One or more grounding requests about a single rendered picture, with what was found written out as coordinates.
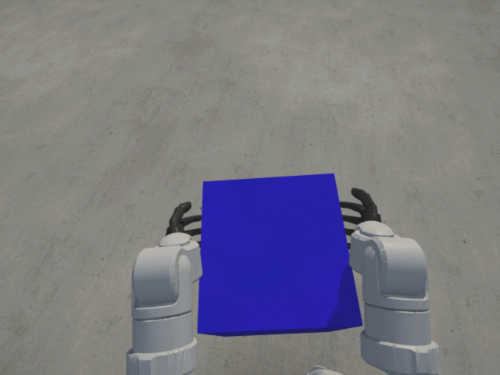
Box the robot right shin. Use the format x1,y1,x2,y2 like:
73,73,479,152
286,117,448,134
308,366,326,373

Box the right robot forearm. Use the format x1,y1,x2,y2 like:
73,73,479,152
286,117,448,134
349,221,441,375

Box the left robot hand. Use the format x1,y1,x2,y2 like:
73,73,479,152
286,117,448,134
166,202,202,248

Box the left robot forearm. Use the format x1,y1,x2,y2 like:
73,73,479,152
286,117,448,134
126,232,202,375

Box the right robot hand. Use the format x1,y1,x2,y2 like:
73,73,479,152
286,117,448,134
340,188,382,250

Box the carton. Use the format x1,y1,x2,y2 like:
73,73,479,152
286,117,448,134
197,173,363,337

